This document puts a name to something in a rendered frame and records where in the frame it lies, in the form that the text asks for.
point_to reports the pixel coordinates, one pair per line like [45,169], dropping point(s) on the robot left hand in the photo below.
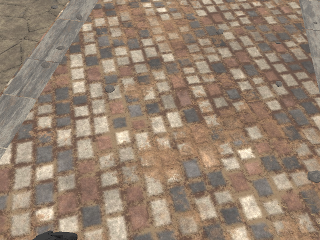
[50,235]

